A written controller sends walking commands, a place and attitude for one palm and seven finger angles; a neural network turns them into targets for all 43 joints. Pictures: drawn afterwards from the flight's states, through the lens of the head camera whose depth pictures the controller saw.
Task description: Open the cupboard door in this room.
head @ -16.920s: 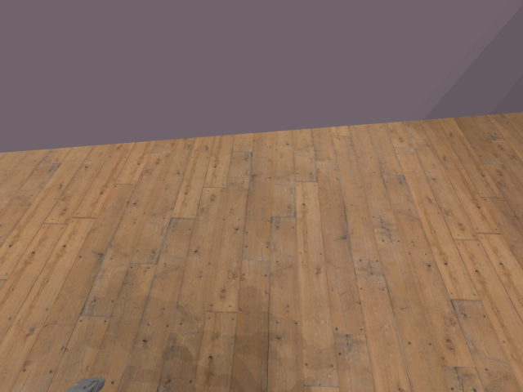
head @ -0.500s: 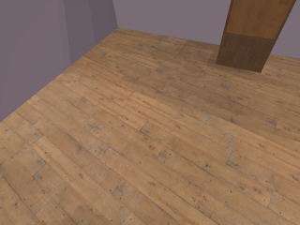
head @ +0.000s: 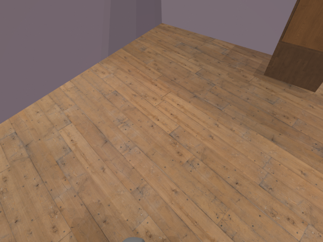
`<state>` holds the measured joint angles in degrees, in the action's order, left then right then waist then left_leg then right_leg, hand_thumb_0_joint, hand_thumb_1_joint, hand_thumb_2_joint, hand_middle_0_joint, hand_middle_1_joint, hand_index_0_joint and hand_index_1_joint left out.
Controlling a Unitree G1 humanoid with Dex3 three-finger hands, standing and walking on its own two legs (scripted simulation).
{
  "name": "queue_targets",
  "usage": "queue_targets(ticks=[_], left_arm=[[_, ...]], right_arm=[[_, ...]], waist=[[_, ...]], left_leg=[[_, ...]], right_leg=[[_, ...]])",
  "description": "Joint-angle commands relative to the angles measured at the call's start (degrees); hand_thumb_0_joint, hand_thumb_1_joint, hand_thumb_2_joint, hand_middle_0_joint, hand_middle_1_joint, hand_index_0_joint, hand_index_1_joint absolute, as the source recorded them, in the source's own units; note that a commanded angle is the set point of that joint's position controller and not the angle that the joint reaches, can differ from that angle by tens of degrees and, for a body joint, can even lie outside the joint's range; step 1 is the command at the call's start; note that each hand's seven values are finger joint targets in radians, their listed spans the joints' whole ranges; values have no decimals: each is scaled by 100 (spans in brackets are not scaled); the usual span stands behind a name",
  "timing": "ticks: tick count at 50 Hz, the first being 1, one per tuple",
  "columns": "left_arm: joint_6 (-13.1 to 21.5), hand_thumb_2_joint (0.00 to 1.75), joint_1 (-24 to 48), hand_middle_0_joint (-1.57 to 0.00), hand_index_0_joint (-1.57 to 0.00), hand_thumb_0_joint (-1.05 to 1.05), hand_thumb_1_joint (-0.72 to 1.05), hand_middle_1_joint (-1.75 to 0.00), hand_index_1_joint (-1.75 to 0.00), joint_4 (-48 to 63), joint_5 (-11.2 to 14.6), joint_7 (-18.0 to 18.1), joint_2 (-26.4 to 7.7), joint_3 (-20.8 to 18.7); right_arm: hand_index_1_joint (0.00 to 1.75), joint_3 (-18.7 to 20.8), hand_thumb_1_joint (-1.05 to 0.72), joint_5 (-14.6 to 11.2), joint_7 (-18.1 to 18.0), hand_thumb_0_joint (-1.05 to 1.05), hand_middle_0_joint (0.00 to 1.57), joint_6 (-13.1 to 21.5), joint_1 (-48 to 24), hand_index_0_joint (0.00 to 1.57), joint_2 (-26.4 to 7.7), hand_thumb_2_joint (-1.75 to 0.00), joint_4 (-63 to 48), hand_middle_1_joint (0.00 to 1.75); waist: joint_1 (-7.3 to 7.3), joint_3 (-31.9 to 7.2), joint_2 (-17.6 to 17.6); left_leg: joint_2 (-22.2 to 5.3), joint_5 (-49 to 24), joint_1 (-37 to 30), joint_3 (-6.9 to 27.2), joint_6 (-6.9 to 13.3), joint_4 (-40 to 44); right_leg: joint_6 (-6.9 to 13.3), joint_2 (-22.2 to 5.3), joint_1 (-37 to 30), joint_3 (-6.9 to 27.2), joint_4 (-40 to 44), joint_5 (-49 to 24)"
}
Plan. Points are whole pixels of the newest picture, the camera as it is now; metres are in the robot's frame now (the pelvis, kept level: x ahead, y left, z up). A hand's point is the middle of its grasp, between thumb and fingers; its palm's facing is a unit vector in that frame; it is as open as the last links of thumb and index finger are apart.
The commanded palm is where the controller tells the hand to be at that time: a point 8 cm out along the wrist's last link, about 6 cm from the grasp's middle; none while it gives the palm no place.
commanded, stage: turn or walk to find it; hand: left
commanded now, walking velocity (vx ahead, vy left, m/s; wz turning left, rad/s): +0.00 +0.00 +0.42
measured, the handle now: out of the picture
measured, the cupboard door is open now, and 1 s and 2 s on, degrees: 0 0 0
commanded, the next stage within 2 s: stand and wait in 1.82 s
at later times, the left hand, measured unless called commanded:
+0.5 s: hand out of the picture -0.02 +0.29 -0.17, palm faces +0.23 -0.94 -0.24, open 7.4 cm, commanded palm none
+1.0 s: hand out of the picture -0.05 +0.23 -0.15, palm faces +0.41 -0.88 -0.25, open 7.4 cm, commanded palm none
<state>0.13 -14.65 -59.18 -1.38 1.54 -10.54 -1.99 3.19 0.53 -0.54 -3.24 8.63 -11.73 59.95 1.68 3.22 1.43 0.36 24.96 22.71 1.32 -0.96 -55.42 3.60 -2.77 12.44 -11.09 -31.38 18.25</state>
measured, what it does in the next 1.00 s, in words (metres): steps on the spot, turning left: left foot, then right foot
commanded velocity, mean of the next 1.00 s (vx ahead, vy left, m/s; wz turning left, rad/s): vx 0.00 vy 0.00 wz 0.42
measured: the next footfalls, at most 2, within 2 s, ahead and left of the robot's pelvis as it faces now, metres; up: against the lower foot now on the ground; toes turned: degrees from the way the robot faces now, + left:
left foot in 0.32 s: -0.01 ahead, +0.17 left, +0.00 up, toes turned +14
right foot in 0.76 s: +0.04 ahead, -0.06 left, +0.00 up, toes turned +14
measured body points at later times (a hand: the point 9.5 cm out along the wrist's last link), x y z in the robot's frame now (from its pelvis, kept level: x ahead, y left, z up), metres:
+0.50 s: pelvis -0.03 +0.07 +0.01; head +0.01 +0.10 +0.45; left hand -0.03 +0.34 -0.15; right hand +0.08 -0.15 -0.13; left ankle -0.05 +0.17 -0.73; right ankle -0.03 -0.08 -0.66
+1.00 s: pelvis -0.04 +0.03 +0.00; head +0.00 +0.02 +0.45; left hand -0.07 +0.28 -0.13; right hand +0.11 -0.19 -0.16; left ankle -0.12 +0.15 -0.65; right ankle +0.00 -0.07 -0.73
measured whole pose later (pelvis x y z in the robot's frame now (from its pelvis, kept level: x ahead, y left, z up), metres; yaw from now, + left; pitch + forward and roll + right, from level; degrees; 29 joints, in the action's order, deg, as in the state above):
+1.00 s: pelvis -0.04 +0.03 +0.00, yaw +25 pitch +0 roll +1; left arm -0.4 -11.5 -54.1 -1.5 1.3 -9.2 -1.6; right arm 5.0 0.9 0.7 -4.3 11.8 -14.2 57.1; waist -1.1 4.2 1.8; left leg -1.3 23.5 26.7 1.0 -3.2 -63.4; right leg 0.8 -5.1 12.3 -9.8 -29.9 17.0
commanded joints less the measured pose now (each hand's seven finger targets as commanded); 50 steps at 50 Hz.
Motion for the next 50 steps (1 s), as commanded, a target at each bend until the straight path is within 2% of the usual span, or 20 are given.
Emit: queue_targets(ticks=[1,9,13,14,15,16,17,18,20,22,31,34,36,37,38,39,40,41,44,50], left_arm=[[77,90,-119,-20,-20,0,90,-30,-30,424,-13,57,-922,-164],[23,90,-284,-20,-20,0,90,-30,-30,419,-59,18,-1336,-304],[-31,90,-107,-20,-20,0,90,-30,-30,471,-12,-10,-1396,-338],[-64,90,-11,-20,-20,0,90,-30,-30,496,26,-18,-1298,-337],[-114,90,-85,-20,-20,0,90,-30,-30,661,65,-45,-985,-310],[-148,90,225,-20,-20,0,90,-30,-30,917,46,-57,-694,-187],[-220,90,568,-20,-20,0,90,-30,-30,956,18,-21,-719,-182],[-232,90,724,-20,-20,0,90,-30,-30,916,37,-34,-693,-214],[-195,90,489,-20,-20,0,90,-30,-30,734,34,-102,-730,-244],[-174,90,321,-20,-20,0,90,-30,-30,647,41,-116,-729,-220],[-158,90,780,-20,-20,0,90,-30,-30,893,93,-52,-597,-155],[-124,90,477,-20,-20,0,90,-30,-30,827,108,-36,-632,-158],[-68,90,114,-20,-20,0,90,-30,-30,744,116,-18,-687,-183],[-9,90,-69,-20,-20,0,90,-30,-30,710,85,7,-871,-220],[48,90,-200,-20,-20,0,90,-30,-30,700,-3,56,-1321,-305],[28,90,-184,-20,-20,0,90,-30,-30,800,-6,51,-1554,-331],[48,90,-59,-20,-20,0,90,-30,-30,846,43,67,-1408,-357],[37,90,229,-20,-20,0,90,-30,-30,912,42,64,-1259,-320],[60,90,598,-20,-20,0,90,-30,-30,1012,35,52,-885,-219],[56,90,-10,-20,-20,0,90,-30,-30,800,-32,33,-1159,-285]], right_arm=[[30,119,-90,35,94,0,20,37,53,20,-447,-90,-421,30],[30,41,-90,-7,141,0,20,106,-340,20,-382,-90,-699,30],[30,34,-90,12,123,0,20,189,100,20,-474,-90,-670,30],[30,71,-90,15,137,0,20,235,329,20,-619,-90,-633,30],[30,191,-90,66,122,0,20,296,563,20,-1141,-90,-658,30],[30,285,-90,73,82,0,20,271,835,20,-1579,-90,-639,30],[30,288,-90,85,3,0,20,283,944,20,-1524,-90,-516,30],[30,260,-90,94,-46,0,20,280,774,20,-1402,-90,-509,30],[30,148,-90,86,-69,0,20,319,265,20,-1071,-90,-655,30],[30,150,-90,54,-70,0,20,359,270,20,-1033,-90,-661,30],[30,255,-90,95,-45,0,20,277,629,20,-1061,-90,-593,30],[30,286,-90,96,-22,0,20,242,446,20,-1074,-90,-668,30],[30,281,-90,60,-11,0,20,230,335,20,-1022,-90,-721,30],[30,269,-90,22,11,0,20,241,372,20,-859,-90,-751,30],[30,203,-90,-22,51,0,20,255,439,20,-512,-90,-845,30],[30,221,-90,16,51,0,20,207,288,20,-487,-90,-1003,30],[30,264,-90,70,26,0,20,85,241,20,-651,-90,-923,30],[30,295,-90,68,50,0,20,48,268,20,-656,-90,-832,30],[30,266,-90,66,133,0,20,15,529,20,-532,-90,-619,30],[30,167,-90,42,135,0,20,23,-6,20,-483,-90,-763,30]], waist=[[-100,-22,-862],[172,-269,-1198],[-65,-511,-1053],[-217,-587,-575],[-320,-643,930],[-480,-469,1748],[-574,-472,1440],[-479,-365,1422],[-192,-335,796],[-165,-563,637],[-385,-565,723],[-266,-621,848],[-54,-692,658],[5,-778,171],[28,-839,-1175],[84,-562,-1578],[64,-460,-1705],[-82,-153,-1388],[-334,-14,-961],[-20,-150,-1099]], left_leg=[[-301,-74,540,-32,-135,-939],[-315,185,121,-544,-172,758],[-280,-637,-719,-807,-102,2225],[-453,-1249,-1350,-586,-33,3024],[-1510,-2213,-1898,1040,396,3570],[-2482,-3442,-1791,2043,1037,3951],[-2429,-3282,-1544,2062,1196,3964],[-2156,-3127,-1436,1879,1172,3875],[-1686,-3100,-1377,1249,1036,3747],[-1430,-3652,-1730,867,969,3619],[-1406,-4065,-1753,1349,1109,3392],[-1260,-3954,-1400,1486,1020,3231],[-1046,-3313,-843,1447,781,2964],[-757,-2580,-348,1268,508,2552],[-47,-893,646,416,102,1573],[279,828,874,130,-36,462],[71,874,813,419,-19,-385],[9,554,876,396,-28,-990],[-166,-247,828,178,-156,-1434],[-238,112,540,-203,-287,-203]], right_leg=[[427,-1742,-146,1150,1401,-1914],[475,-1899,-597,762,1092,-2263],[110,-1760,-371,363,486,-2069],[-156,-1629,82,183,-55,-1548],[-585,-918,1150,-136,-1139,-68],[-782,-447,1876,99,-2181,1888],[-733,-442,1901,680,-2794,1767],[-716,-411,2056,886,-3126,1442],[-749,-383,1976,971,-3300,728],[-816,-318,1924,939,-3192,495],[-836,-61,1314,908,-1610,830],[-761,102,657,796,-719,526],[-724,69,-219,739,425,-411],[-648,-278,-917,1019,1091,-875],[-236,-1579,-1518,2250,1350,-1235],[365,-2487,-922,2785,1478,-1955],[522,-2402,-359,2745,1584,-1729],[508,-2140,-82,2439,1586,-1466],[251,-1552,9,1311,1352,-1800],[397,-1702,-495,1060,1173,-2427]])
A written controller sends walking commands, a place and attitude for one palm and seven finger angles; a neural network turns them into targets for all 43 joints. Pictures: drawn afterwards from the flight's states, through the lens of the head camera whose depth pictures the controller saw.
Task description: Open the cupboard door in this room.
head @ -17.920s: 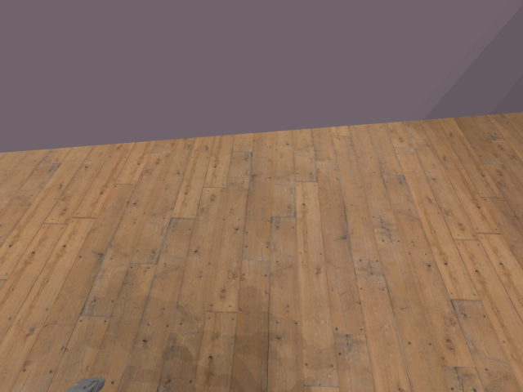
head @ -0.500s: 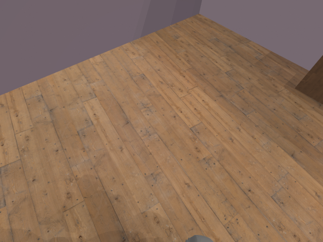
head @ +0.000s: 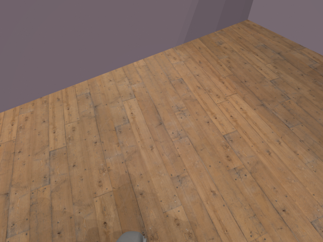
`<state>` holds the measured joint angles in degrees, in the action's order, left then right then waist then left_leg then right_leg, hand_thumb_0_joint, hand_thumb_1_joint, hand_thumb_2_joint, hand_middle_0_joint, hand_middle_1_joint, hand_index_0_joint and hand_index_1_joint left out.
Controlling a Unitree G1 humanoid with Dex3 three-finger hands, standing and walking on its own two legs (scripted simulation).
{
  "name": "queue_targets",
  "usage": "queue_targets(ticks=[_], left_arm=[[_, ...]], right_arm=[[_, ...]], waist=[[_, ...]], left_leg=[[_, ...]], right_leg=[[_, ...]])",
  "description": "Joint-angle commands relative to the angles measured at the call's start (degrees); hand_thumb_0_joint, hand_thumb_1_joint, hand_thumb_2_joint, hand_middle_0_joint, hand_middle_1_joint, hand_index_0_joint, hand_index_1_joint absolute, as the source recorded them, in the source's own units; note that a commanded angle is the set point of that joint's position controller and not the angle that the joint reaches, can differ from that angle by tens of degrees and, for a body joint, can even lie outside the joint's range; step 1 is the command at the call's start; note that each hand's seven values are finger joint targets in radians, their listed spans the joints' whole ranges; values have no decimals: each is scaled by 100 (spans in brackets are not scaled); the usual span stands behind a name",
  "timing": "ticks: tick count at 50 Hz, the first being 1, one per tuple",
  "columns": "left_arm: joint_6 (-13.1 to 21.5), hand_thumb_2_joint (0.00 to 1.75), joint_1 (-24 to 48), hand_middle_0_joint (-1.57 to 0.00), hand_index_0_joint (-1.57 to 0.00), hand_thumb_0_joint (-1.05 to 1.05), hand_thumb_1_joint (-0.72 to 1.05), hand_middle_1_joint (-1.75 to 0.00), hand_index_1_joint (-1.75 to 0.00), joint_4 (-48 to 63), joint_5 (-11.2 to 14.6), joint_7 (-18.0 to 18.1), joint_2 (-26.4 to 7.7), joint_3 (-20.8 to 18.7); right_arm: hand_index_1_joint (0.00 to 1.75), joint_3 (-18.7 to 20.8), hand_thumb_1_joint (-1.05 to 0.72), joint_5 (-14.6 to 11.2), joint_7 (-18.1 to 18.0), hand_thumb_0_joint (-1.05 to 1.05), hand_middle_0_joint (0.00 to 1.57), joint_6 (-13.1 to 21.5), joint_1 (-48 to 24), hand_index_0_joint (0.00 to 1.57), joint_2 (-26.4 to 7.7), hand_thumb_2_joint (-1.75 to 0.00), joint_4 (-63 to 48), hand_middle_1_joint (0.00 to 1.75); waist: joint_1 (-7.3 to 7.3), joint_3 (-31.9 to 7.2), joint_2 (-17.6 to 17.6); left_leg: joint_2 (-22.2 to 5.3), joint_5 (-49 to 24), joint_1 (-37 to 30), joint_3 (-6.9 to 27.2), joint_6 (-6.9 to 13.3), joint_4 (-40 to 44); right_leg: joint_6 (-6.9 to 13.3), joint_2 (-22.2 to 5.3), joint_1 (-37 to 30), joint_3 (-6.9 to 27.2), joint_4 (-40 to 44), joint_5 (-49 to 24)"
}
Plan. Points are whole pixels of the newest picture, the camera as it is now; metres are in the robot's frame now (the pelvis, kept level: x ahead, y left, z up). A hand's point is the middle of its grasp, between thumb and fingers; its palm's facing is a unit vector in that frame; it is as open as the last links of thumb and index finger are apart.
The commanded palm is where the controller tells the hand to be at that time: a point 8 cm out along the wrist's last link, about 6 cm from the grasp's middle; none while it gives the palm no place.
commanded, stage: turn or walk to find it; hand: left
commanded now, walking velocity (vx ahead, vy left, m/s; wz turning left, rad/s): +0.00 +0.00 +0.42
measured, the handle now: out of the picture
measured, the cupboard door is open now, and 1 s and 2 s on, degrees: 0 0 0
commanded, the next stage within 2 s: stand and wait in 0.82 s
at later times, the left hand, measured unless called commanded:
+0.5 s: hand out of the picture +0.02 +0.27 -0.16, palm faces +0.23 -0.94 -0.26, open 7.4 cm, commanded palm none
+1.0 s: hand out of the picture -0.07 +0.19 -0.16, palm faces +0.39 -0.89 -0.24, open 7.4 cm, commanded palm none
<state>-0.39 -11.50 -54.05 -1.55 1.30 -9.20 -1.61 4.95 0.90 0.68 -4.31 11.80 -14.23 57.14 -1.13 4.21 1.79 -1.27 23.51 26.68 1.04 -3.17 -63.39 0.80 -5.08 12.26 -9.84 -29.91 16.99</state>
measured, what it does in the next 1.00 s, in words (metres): steps on the spot, turning left: left foot, then right foot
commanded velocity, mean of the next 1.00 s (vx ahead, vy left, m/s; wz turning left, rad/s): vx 0.00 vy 0.00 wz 0.25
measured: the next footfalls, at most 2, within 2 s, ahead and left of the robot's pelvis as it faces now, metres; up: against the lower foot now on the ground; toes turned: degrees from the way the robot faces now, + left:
left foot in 0.18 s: +0.01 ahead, +0.15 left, +0.00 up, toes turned +9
right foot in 0.66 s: +0.05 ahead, -0.08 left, +0.00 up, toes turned +12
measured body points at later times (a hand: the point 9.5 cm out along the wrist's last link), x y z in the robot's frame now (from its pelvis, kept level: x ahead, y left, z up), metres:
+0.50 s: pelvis -0.02 +0.04 +0.00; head +0.01 +0.06 +0.45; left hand +0.00 +0.32 -0.14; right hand +0.11 -0.17 -0.14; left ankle -0.03 +0.15 -0.74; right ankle +0.00 -0.11 -0.68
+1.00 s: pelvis -0.03 +0.00 +0.00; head +0.01 +0.00 +0.45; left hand -0.09 +0.23 -0.14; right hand +0.11 -0.22 -0.16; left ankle -0.12 +0.14 -0.70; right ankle +0.01 -0.09 -0.74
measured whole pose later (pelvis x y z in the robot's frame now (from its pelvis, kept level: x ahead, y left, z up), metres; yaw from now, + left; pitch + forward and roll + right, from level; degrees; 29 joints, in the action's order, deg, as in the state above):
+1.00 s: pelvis -0.03 +0.00 +0.00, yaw +22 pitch +0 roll +1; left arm 0.3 -14.5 -57.0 -1.9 1.1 -9.6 -1.4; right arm 3.5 0.5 -0.3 -3.2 11.2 -13.5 59.3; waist 1.7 3.9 0.8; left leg -2.8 23.5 17.3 0.1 -2.7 -43.6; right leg 1.3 -4.4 13.4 -8.8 -28.7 15.2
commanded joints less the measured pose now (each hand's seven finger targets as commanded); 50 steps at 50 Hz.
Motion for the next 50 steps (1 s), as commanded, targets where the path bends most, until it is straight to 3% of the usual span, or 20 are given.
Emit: queue_targets(ticks=[1,4,7,8,9,10,11,14,16,25,30,31,32,33,34,36,39,46,48,50], left_arm=[[96,90,-380,-20,-20,0,90,-30,-30,246,-23,49,-1362,-338],[67,90,-553,-20,-20,0,90,-30,-30,120,-43,37,-1483,-389],[16,90,-393,-20,-20,0,90,-30,-30,97,20,25,-1544,-415],[-22,90,-390,-20,-20,0,90,-30,-30,127,71,8,-1403,-395],[-59,90,-480,-20,-20,0,90,-30,-30,270,97,-27,-1057,-334],[-90,90,-168,-20,-20,0,90,-30,-30,454,56,-24,-849,-215],[-176,90,198,-20,-20,0,90,-30,-30,429,57,39,-898,-228],[-147,90,92,-20,-20,0,90,-30,-30,201,69,-70,-960,-289],[-132,90,-56,-20,-20,0,90,-30,-30,136,73,-83,-947,-274],[-136,90,361,-20,-20,0,90,-30,-30,410,99,-35,-833,-220],[-30,90,-209,-20,-20,0,90,-30,-30,341,131,-9,-857,-233],[23,90,-376,-20,-20,0,90,-30,-30,301,114,13,-1000,-265],[90,90,-507,-20,-20,0,90,-30,-30,293,33,56,-1413,-341],[88,90,-522,-20,-20,0,90,-30,-30,375,1,57,-1733,-385],[91,90,-419,-20,-20,0,90,-30,-30,428,57,90,-1622,-441],[66,90,186,-20,-20,0,90,-30,-30,570,62,71,-1290,-344],[117,90,319,-20,-20,0,90,-30,-30,597,45,68,-1044,-274],[145,90,-620,-20,-20,0,90,-30,-30,35,-24,43,-1166,-243],[149,90,-699,-20,-20,0,90,-30,-30,-167,-17,26,-1147,-196],[135,90,-501,-20,-20,0,90,-30,-30,-303,38,29,-1103,-178]], right_arm=[[30,-34,-90,-3,12,0,20,148,-389,20,-211,-90,-502,30],[30,-96,-90,-50,-3,0,20,232,-590,20,-185,-90,-592,30],[30,-98,-90,-38,-19,0,20,307,-115,20,-303,-90,-473,30],[30,-42,-90,-26,-6,0,20,368,89,20,-556,-90,-441,30],[30,90,-90,17,-16,0,20,399,186,20,-1111,-90,-488,30],[30,159,-90,3,-57,0,20,356,519,20,-1424,-90,-424,30],[30,134,-90,21,-137,0,20,376,603,20,-1289,-90,-302,30],[30,-8,-90,28,-194,0,20,394,-133,20,-888,-90,-477,30],[30,-18,-90,9,-189,0,20,429,-136,20,-859,-90,-501,30],[30,79,-90,57,-144,0,20,353,59,20,-876,-90,-519,30],[30,116,-90,39,-123,0,20,315,-129,20,-844,-90,-603,30],[30,102,-90,2,-107,0,20,321,-105,20,-709,-90,-612,30],[30,52,-90,-54,-75,0,20,338,33,20,-375,-90,-673,30],[30,32,-90,-33,-69,0,20,328,-97,20,-240,-90,-840,30],[30,107,-90,23,-90,0,20,203,-163,20,-484,-90,-819,30],[30,134,-90,38,-28,0,20,121,-50,20,-443,-90,-567,30],[30,96,-90,36,33,0,20,106,249,20,-332,-90,-396,30],[30,-126,-90,-12,-67,0,20,229,-195,20,-56,-90,-289,30],[30,-198,-90,-35,-115,0,20,306,-133,20,17,-90,-166,30],[30,-226,-90,-36,-173,0,20,378,218,20,15,-90,63,30]], waist=[[302,-314,-1205],[425,-509,-1325],[132,-781,-1205],[-11,-932,-559],[-56,-990,1058],[-255,-892,1481],[-348,-832,1508],[30,-464,780],[76,-655,614],[-61,-526,700],[220,-744,650],[301,-803,274],[329,-922,-899],[400,-630,-1808],[407,-594,-1814],[87,-52,-990],[-38,-152,-1044],[391,-488,-1185],[399,-618,-1227],[191,-690,-1271]], left_leg=[[-62,307,82,-253,-65,877],[-20,441,-278,-443,7,1909],[19,-740,-1330,-647,90,3480],[-273,-1613,-2152,-300,210,4146],[-1586,-3071,-2968,1367,714,4323],[-2272,-4449,-2768,1866,1305,4365],[-2092,-4386,-2364,1825,1335,4409],[-1414,-3861,-2021,1092,1225,4325],[-1231,-4087,-2257,892,1181,4290],[-1183,-3371,-1878,1513,1320,4320],[-868,-3121,-1286,1666,1075,3820],[-609,-2496,-808,1539,822,3500],[-25,-1087,115,855,437,2588],[552,929,612,216,188,1393],[289,1032,429,495,213,432],[117,304,455,475,197,-589],[16,-272,350,235,43,-672],[-29,231,-320,-216,-2,1598],[10,79,-826,-377,56,2508],[17,-738,-1593,-480,83,3639]], right_leg=[[691,-1482,-600,863,942,-2485],[733,-1559,-863,846,611,-3017],[306,-1396,-527,435,-2,-2669],[-2,-1183,79,166,-649,-2017],[-413,-449,1502,-96,-1718,344],[-506,-212,1927,215,-2542,2049],[-491,-188,1846,725,-3002,1914],[-494,-160,1888,815,-3446,915],[-558,-95,1868,819,-3372,693],[-558,135,1298,827,-1967,874],[-455,327,-35,670,38,-64],[-415,140,-722,797,761,-602],[-86,-1002,-1470,1875,1210,-749],[576,-2143,-1085,2851,1385,-1388],[853,-2251,-380,2864,1531,-1111],[713,-1638,262,2087,1514,-490],[505,-1239,119,1236,1342,-1001],[733,-1170,-679,1270,1024,-2639],[752,-1014,-681,1335,968,-2817],[553,-775,-440,1280,774,-2647]])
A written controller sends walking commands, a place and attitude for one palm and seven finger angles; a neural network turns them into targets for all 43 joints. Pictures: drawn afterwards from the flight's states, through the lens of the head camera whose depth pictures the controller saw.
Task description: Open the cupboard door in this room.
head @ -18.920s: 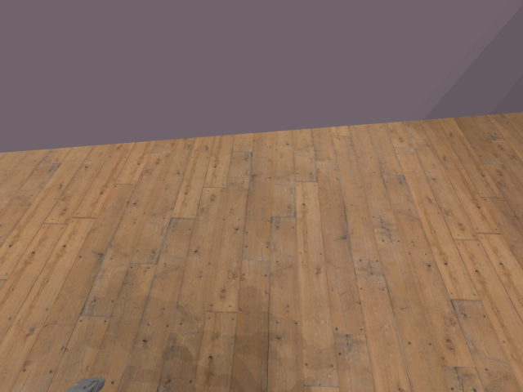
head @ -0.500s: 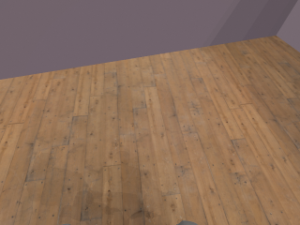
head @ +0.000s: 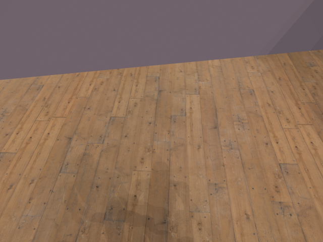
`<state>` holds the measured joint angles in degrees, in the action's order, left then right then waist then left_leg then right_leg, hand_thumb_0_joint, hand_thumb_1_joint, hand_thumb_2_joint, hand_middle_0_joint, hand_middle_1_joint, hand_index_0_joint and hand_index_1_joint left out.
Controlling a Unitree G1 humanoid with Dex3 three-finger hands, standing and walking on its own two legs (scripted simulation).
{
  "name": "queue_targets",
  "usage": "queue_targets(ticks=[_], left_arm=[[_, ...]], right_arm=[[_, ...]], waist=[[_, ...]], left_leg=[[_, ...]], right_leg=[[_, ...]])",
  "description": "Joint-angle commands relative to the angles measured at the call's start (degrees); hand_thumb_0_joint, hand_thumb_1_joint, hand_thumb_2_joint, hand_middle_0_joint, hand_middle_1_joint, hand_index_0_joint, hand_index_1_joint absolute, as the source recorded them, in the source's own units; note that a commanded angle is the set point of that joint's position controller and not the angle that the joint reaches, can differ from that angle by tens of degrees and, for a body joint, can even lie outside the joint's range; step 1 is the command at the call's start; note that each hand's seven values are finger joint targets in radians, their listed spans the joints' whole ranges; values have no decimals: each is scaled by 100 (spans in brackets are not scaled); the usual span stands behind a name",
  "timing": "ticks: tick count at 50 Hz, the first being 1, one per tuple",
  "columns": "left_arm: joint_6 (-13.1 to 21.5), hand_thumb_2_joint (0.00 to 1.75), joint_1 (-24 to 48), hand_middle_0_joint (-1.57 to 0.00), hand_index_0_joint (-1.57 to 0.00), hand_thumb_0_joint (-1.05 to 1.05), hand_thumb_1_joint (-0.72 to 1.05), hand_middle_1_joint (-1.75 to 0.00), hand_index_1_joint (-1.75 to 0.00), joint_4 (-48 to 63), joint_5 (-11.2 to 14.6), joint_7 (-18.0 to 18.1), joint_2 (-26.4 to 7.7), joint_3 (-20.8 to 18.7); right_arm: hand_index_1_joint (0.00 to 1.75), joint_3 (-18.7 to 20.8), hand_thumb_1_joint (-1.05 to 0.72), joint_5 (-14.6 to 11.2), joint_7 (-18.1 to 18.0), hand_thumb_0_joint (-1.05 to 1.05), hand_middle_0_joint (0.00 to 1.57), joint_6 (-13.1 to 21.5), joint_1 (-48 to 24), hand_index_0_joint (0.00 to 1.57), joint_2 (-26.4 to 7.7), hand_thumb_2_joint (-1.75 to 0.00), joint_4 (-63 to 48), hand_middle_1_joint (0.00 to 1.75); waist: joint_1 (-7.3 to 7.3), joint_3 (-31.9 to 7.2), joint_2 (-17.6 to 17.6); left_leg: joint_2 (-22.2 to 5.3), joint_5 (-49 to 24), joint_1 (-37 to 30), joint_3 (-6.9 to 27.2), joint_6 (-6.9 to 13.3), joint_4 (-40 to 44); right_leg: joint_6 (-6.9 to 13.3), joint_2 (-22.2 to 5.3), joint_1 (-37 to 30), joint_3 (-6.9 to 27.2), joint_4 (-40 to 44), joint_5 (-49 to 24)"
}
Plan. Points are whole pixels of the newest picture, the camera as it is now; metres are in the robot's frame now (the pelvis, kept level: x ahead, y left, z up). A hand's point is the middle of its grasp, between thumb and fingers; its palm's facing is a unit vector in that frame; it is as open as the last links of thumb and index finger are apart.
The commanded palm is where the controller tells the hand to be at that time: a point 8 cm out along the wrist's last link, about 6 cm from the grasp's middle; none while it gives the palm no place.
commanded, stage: turn or walk to find it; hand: left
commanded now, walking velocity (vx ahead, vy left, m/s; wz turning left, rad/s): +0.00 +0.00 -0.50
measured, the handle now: out of the picture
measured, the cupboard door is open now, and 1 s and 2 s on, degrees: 0 0 0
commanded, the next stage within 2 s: none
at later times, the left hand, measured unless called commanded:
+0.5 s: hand out of the picture +0.07 +0.20 -0.17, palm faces -0.14 -0.95 -0.28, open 7.4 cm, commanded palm none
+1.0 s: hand out of the picture +0.14 +0.20 -0.16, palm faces -0.45 -0.86 -0.22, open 7.4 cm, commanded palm none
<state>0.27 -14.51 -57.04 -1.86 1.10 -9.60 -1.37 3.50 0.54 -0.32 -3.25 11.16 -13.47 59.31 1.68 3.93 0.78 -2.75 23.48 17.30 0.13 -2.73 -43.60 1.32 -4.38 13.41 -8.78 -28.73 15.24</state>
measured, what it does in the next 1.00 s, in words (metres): steps on the spot, turning right: left foot, then right foot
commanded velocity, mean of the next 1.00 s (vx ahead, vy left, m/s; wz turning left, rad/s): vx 0.00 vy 0.00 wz -0.50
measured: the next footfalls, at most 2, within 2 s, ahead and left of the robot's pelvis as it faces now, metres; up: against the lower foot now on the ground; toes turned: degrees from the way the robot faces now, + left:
left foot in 0.06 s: +0.00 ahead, +0.15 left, +0.00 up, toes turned +2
right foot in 0.38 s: +0.01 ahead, -0.11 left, +0.00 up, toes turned -17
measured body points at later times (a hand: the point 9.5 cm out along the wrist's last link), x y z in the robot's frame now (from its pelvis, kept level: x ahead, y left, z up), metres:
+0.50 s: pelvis -0.04 +0.00 -0.01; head +0.00 -0.02 +0.43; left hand +0.07 +0.25 -0.15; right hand -0.01 -0.27 -0.17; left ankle -0.04 +0.14 -0.68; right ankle -0.03 -0.10 -0.74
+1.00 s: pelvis -0.05 +0.06 +0.00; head -0.01 +0.06 +0.45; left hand +0.16 +0.25 -0.15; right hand -0.13 -0.18 -0.13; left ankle +0.00 +0.14 -0.74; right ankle -0.13 -0.07 -0.66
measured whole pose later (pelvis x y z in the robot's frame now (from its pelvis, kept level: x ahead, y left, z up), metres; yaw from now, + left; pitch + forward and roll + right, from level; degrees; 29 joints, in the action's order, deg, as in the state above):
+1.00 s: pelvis -0.05 +0.06 +0.00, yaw -30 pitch -1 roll -2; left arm -4.8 -8.6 -53.3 -1.5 -1.6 -15.4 -5.3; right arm 2.2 1.1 -1.3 -0.4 14.2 -10.3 54.6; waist 0.0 4.5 -1.1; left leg -5.8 14.8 11.9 -9.9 0.9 -27.5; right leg -4.2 -1.7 28.1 -0.6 -62.8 23.6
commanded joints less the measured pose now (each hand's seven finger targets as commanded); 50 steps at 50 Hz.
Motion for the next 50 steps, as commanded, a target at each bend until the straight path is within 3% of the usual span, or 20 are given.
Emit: queue_targets(ticks=[1,4,5,6,11,14,17,18,19,20,21,24,33,36,37,38,39,41,44,50], left_arm=[[35,90,-107,-20,-20,0,90,-30,-30,-36,113,49,-979,-196],[-63,90,-172,-20,-20,0,90,-30,-30,-14,150,-20,-630,-184],[-139,90,106,-20,-20,0,90,-30,-30,-9,150,-43,-620,-181],[-222,90,236,-20,-20,0,90,-30,-30,43,136,-66,-727,-224],[-272,90,119,-20,-20,0,90,-30,-30,75,83,-148,-528,-335],[-230,90,87,-20,-20,0,90,-30,-30,166,70,-185,-507,-333],[-161,90,-388,-20,-20,0,90,-30,-30,126,48,-199,-684,-394],[-104,90,-689,-20,-20,0,90,-30,-30,52,15,-166,-1017,-447],[-42,90,-815,-20,-20,0,90,-30,-30,46,-10,-89,-1553,-534],[-67,90,-949,-20,-20,0,90,-30,-30,69,88,-32,-1549,-534],[-97,90,-659,-20,-20,0,90,-30,-30,160,65,-6,-1540,-559],[-149,90,256,-20,-20,0,90,-30,-30,509,48,9,-1319,-498],[-208,90,416,-20,-20,0,90,-30,-30,708,19,-87,-1590,-527],[-271,90,759,-20,-20,0,90,-30,-30,808,84,-97,-1487,-501],[-308,90,729,-20,-20,0,90,-30,-30,917,131,-123,-1226,-445],[-324,90,668,-20,-20,0,90,-30,-30,1020,150,-188,-921,-384],[-391,90,826,-20,-20,0,90,-30,-30,1027,52,-164,-1108,-428],[-364,90,668,-20,-20,0,90,-30,-30,873,2,-251,-1139,-530],[-343,90,564,-20,-20,0,90,-30,-30,792,42,-304,-904,-462],[-368,90,1066,-20,-20,0,90,-30,-30,963,78,-295,-704,-371]], right_arm=[[30,-75,-90,-9,-96,0,20,319,415,20,-143,-90,-50,30],[30,34,-90,18,-220,0,20,384,309,20,-793,-90,-60,30],[30,63,-90,42,-254,0,20,387,254,20,-796,-90,-27,30],[30,63,-90,54,-284,0,20,361,218,20,-769,-90,-57,30],[30,188,-90,114,-241,0,20,317,-152,20,-743,-90,-280,30],[30,276,-90,109,-198,0,20,288,-176,20,-837,-90,-353,30],[30,314,-90,67,-168,0,20,267,-319,20,-889,-90,-452,30],[30,303,-90,31,-146,0,20,276,-304,20,-722,-90,-532,30],[30,200,-90,7,-107,0,20,268,-359,20,-263,-90,-772,30],[30,136,-90,-32,-171,0,20,158,-688,20,-308,-90,-908,30],[30,139,-90,-21,-175,0,20,126,-831,20,-301,-90,-939,30],[30,150,-90,32,-99,0,20,125,-584,20,-448,-90,-809,30],[30,41,-90,-7,-98,0,20,213,-259,20,-440,-90,-949,30],[30,34,-90,-22,-150,0,20,322,501,20,-492,-90,-780,30],[30,81,-90,12,-178,0,20,381,597,20,-840,-90,-801,30],[30,188,-90,89,-176,0,20,379,477,20,-1373,-90,-950,30],[30,201,-90,71,-180,0,20,360,252,20,-1448,-90,-1001,30],[30,89,-90,104,-192,0,20,392,-232,20,-1010,-90,-1103,30],[30,89,-90,85,-188,0,20,438,-65,20,-799,-90,-1035,30],[30,217,-90,89,-151,0,20,413,622,20,-863,-90,-722,30]], waist=[[-194,-600,-942],[-173,-585,647],[-293,-379,1478],[-343,-173,1548],[-176,-50,982],[-203,-229,968],[67,-415,681],[205,-639,-177],[274,-620,-1878],[453,-650,-1624],[378,-429,-1711],[13,-355,-800],[3,-587,-931],[-361,-701,-773],[-406,-642,241],[-381,-358,1886],[-387,-221,1909],[-53,-48,802],[-83,-296,613],[-414,-392,865]], left_leg=[[58,-1275,-1179,-366,83,2216],[-1304,-3035,-1692,457,608,2104],[-1568,-3520,-1585,701,862,2428],[-1767,-3638,-1251,720,1100,2620],[-1628,-3822,-1245,-38,1115,2207],[-1596,-3769,-1318,-237,999,1888],[-1365,-3078,-888,-582,611,984],[-1014,-2223,-426,-908,308,62],[-235,726,1120,-1062,11,-1183],[-146,1339,1132,-250,31,-1815],[-161,1180,1328,17,62,-2256],[-259,270,1121,73,20,-2223],[98,152,267,-218,39,67],[100,-687,-1006,-278,88,1737],[-651,-186,-1529,675,361,2570],[-2062,143,-1289,2158,844,3329],[-2581,165,-460,2382,1090,3451],[-1880,-582,-199,1313,1048,3137],[-1429,-2269,-897,211,965,2654],[-1721,-3009,-1435,-73,1130,2438]], right_leg=[[322,-734,-159,1193,509,-2195],[-166,-32,635,742,-159,-767],[-304,106,891,471,-833,308],[-332,149,1043,631,-1697,1302],[-338,92,1387,596,-2503,1412],[-346,176,979,290,-1610,1135],[-300,233,-46,169,-50,-349],[-149,-230,-702,772,464,-1803],[472,-1542,-1512,2562,613,-3880],[1002,-1821,-988,2888,874,-3763],[1138,-1677,-638,3087,1039,-2712],[905,-1193,-115,2479,1042,-1295],[837,-775,49,2747,1009,-668],[421,-442,778,2601,528,-384],[123,96,1652,2257,-199,432],[-220,822,2330,1237,-1753,1454],[-320,525,2142,1369,-2851,1667],[-386,453,1952,1237,-3873,1109],[-516,328,2090,943,-3985,709],[-589,120,1812,638,-2865,1048]])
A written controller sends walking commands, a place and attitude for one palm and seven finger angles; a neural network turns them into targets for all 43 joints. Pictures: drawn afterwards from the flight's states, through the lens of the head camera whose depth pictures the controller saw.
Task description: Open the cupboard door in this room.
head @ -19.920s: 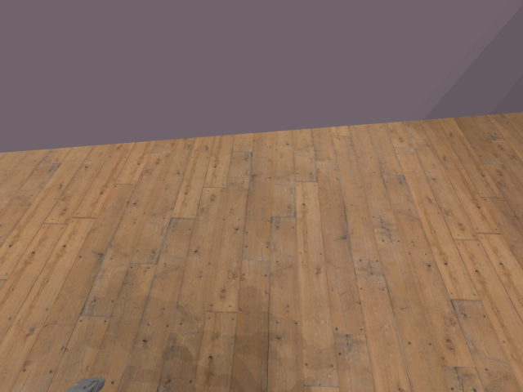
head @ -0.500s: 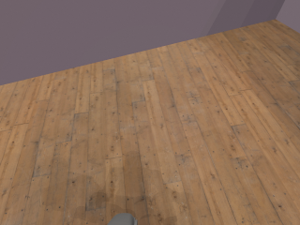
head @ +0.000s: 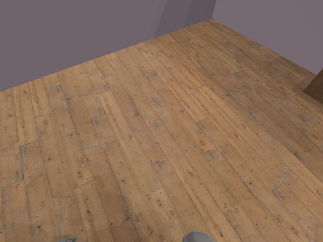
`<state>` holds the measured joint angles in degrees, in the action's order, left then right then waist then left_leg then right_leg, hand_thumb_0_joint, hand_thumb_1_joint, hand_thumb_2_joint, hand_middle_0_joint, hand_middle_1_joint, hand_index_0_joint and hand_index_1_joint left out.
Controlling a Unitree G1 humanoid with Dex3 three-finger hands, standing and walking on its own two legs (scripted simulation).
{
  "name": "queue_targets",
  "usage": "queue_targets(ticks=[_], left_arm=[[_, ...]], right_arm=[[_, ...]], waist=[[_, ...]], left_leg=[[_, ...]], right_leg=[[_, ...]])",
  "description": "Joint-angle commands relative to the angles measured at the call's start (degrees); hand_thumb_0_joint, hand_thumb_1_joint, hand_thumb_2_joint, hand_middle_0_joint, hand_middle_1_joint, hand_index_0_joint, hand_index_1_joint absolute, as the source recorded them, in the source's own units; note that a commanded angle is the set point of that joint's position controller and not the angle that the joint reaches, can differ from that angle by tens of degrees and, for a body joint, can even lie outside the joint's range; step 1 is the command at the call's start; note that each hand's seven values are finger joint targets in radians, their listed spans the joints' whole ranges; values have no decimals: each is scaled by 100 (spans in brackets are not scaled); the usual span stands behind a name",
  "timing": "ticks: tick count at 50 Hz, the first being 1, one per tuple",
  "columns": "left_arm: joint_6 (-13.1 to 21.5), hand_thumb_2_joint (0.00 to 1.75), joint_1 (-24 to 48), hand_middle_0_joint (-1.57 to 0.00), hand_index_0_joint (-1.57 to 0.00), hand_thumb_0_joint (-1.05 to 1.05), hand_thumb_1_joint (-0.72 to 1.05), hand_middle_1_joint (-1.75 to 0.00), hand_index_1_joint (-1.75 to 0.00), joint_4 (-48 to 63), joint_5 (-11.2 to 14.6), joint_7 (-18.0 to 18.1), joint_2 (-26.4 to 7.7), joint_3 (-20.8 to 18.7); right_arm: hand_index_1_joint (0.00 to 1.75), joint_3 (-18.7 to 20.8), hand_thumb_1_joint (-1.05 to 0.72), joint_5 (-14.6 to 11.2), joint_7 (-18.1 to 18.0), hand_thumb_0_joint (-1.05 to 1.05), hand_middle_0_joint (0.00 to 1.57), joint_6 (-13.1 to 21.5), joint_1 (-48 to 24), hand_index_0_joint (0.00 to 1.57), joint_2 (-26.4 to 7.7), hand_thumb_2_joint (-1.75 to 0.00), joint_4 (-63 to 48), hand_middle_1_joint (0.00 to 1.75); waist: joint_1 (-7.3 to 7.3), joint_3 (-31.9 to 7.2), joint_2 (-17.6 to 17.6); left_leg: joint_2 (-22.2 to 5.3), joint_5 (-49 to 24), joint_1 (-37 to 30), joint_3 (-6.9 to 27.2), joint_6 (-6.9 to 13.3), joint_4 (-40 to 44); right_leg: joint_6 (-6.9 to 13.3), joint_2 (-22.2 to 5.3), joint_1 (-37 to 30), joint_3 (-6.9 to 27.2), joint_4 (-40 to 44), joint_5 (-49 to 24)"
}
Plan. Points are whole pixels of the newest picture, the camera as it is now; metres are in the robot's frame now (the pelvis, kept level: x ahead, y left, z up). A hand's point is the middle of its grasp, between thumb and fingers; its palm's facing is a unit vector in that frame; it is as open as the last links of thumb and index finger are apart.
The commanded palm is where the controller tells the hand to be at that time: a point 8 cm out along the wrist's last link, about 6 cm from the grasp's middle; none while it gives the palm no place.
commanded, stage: turn or walk to find it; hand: left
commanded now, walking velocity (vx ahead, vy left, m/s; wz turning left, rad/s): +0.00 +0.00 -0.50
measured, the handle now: out of the picture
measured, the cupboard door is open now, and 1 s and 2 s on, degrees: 0 0 0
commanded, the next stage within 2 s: none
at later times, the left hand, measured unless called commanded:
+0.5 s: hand out of the picture +0.11 +0.12 -0.16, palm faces -0.23 -0.94 -0.23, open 7.4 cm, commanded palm none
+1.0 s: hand (113, 240) +0.15 +0.14 -0.17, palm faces -0.48 -0.85 -0.21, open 7.4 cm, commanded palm none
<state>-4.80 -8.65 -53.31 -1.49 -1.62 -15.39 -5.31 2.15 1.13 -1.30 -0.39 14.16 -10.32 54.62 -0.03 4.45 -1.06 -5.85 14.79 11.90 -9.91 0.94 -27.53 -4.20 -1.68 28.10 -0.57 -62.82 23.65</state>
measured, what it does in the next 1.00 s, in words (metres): steps on the spot, turning right: right foot, then left foot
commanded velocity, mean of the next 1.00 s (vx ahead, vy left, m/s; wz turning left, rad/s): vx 0.05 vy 0.00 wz -0.50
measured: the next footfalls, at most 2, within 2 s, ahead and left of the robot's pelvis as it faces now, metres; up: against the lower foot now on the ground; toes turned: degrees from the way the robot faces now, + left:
right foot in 0.20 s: +0.01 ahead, -0.16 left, +0.00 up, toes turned -13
left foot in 0.64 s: +0.05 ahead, +0.08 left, +0.00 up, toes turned -17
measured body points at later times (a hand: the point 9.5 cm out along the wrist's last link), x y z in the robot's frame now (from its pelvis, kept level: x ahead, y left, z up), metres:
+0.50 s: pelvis -0.02 -0.04 -0.01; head +0.02 -0.07 +0.44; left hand +0.12 +0.17 -0.15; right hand -0.01 -0.32 -0.15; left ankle +0.01 +0.10 -0.68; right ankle -0.03 -0.15 -0.74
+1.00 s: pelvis -0.03 -0.01 +0.00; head +0.01 -0.01 +0.45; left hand +0.17 +0.18 -0.15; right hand -0.11 -0.24 -0.14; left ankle +0.01 +0.09 -0.74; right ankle -0.12 -0.13 -0.68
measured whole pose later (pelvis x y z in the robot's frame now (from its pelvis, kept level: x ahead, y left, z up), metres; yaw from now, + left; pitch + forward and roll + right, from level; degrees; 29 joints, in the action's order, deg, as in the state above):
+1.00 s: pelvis -0.03 -0.01 +0.00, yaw -31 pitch +0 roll -1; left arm -4.8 -9.5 -54.9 -1.6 -2.2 -14.7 -5.1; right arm 2.3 1.3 -0.8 0.3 14.1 -9.9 54.2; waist 0.0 4.2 -0.5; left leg -6.6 16.2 10.7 -13.3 0.6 -27.6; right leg -4.0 -3.8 24.9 -2.0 -55.8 24.3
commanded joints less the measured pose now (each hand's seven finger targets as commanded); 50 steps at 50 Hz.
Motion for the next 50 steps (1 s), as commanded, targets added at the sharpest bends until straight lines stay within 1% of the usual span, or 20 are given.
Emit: queue_targets(ticks=[1,5,8,9,10,11,12,14,17,25,28,30,31,32,33,34,35,37,43,50], left_arm=[[140,90,497,-20,-20,0,90,-30,-30,595,44,-23,-113,37],[224,90,501,-20,-20,0,90,-30,-30,595,52,0,-63,78],[351,90,-261,-20,-20,0,90,-30,-30,349,41,49,-337,9],[435,90,-634,-20,-20,0,90,-30,-30,246,-11,128,-937,-78],[437,90,-865,-20,-20,0,90,-30,-30,150,40,190,-1284,-136],[399,90,-931,-20,-20,0,90,-30,-30,159,89,251,-1238,-192],[366,90,-575,-20,-20,0,90,-30,-30,219,64,277,-1141,-188],[335,90,82,-20,-20,0,90,-30,-30,412,67,273,-787,-94],[391,90,84,-20,-20,0,90,-30,-30,450,52,235,-747,-55],[379,90,-331,-20,-20,0,90,-30,-30,315,8,219,-895,-117],[338,90,-123,-20,-20,0,90,-30,-30,356,13,212,-969,-137],[306,90,86,-20,-20,0,90,-30,-30,377,54,211,-908,-129],[282,90,93,-20,-20,0,90,-30,-30,435,96,203,-753,-92],[254,90,-62,-20,-20,0,90,-30,-30,522,133,152,-408,-27],[249,90,-89,-20,-20,0,90,-30,-30,579,75,120,-353,-11],[165,90,-5,-20,-20,0,90,-30,-30,505,14,150,-488,-55],[181,90,91,-20,-20,0,90,-30,-30,458,-17,97,-609,-126],[205,90,-183,-20,-20,0,90,-30,-30,325,-1,13,-437,-108],[161,90,40,-20,-20,0,90,-30,-30,376,42,-4,-238,-20],[249,90,765,-20,-20,0,90,-30,-30,603,9,-148,-75,54]], right_arm=[[30,374,-90,30,-44,0,20,117,319,20,-1211,-90,-227,30],[30,443,-90,51,7,0,20,60,364,20,-1289,-90,-142,30],[30,465,-90,-12,42,0,20,47,206,20,-1267,-90,-175,30],[30,398,-90,-51,77,0,20,10,237,20,-906,-90,-312,30],[30,261,-90,-33,71,0,20,-40,-217,20,-580,-90,-615,30],[30,244,-90,-44,-32,0,20,-161,-404,20,-664,-90,-650,30],[30,259,-90,-40,-55,0,20,-191,-473,20,-700,-90,-619,30],[30,286,-90,3,-11,0,20,-188,-276,20,-816,-90,-411,30],[30,282,-90,19,21,0,20,-185,-157,20,-802,-90,-350,30],[30,224,-90,-42,-18,0,20,-98,-686,20,-784,-90,-613,30],[30,194,-90,-80,-48,0,20,-47,-465,20,-774,-90,-594,30],[30,191,-90,-99,-79,0,20,15,-4,20,-777,-90,-468,30],[30,213,-90,-98,-100,0,20,74,182,20,-971,-90,-425,30],[30,286,-90,-27,-97,0,20,119,173,20,-1452,-90,-490,30],[30,342,-90,-9,-76,0,20,50,69,20,-1748,-90,-609,30],[30,324,-90,19,-102,0,20,57,-95,20,-1642,-90,-610,30],[30,248,-90,34,-110,0,20,73,-293,20,-1383,-90,-672,30],[30,218,-90,40,-100,0,20,105,-552,20,-1184,-90,-740,30],[30,285,-90,-4,-75,0,20,136,88,20,-1107,-90,-483,30],[30,382,-90,78,19,0,20,174,497,20,-1248,-90,-178,30]], waist=[[-256,-486,1131],[-320,-589,1395],[83,-920,856],[257,-1038,-568],[404,-860,-1497],[485,-907,-1476],[340,-640,-1488],[30,-479,-784],[-6,-559,-742],[196,-651,-742],[63,-770,-716],[-164,-890,-718],[-246,-943,-310],[-227,-942,1256],[-178,-620,1867],[-207,-552,2047],[-105,-280,1404],[106,-354,856],[-113,-506,932],[-392,-250,1153]], left_leg=[[-1459,-2175,-916,831,757,780],[-1497,-2635,-831,577,623,335],[-1243,-2104,-267,55,59,-817],[-813,-265,1103,-220,-320,-1907],[-147,2200,2278,69,-510,-2974],[-125,2151,2206,790,-450,-3508],[-92,1874,2373,982,-439,-3891],[-170,1036,2189,1008,-490,-3934],[-2,729,1893,868,-576,-3612],[251,1038,1578,908,-529,-2278],[381,936,932,847,-442,-1348],[437,171,15,781,-395,-108],[113,-182,-817,1023,-293,563],[-1163,-470,-1365,2366,122,1133],[-2087,-765,-769,2883,630,1327],[-2168,-731,-257,2991,728,1389],[-1758,-829,21,2577,669,1335],[-1251,-1611,-334,1559,601,1006],[-1283,-2626,-981,968,724,774],[-1670,536,-639,963,640,1351]], right_leg=[[-23,-162,202,-247,784,259],[128,-10,-461,-532,2000,381],[306,-34,-1952,-528,4002,-1395],[670,-1172,-3106,803,4310,-2900],[1232,-2141,-3129,1905,4115,-4967],[1488,-2101,-2603,1943,4250,-4532],[1558,-1911,-2359,1974,4359,-3691],[1366,-1408,-2025,1375,4337,-2777],[1254,-1136,-1922,1194,4323,-2769],[1527,-1118,-2079,1998,4219,-2945],[1446,-1017,-1841,2106,4054,-3047],[1141,-789,-1414,2036,3705,-2898],[882,-465,-745,1822,3319,-2346],[515,325,261,1090,2321,-715],[273,499,531,335,1049,1012],[197,309,480,632,155,1041],[178,229,439,620,-290,719],[83,131,544,343,-677,138],[-82,-89,590,58,-249,-13],[139,-284,47,-384,1528,243]])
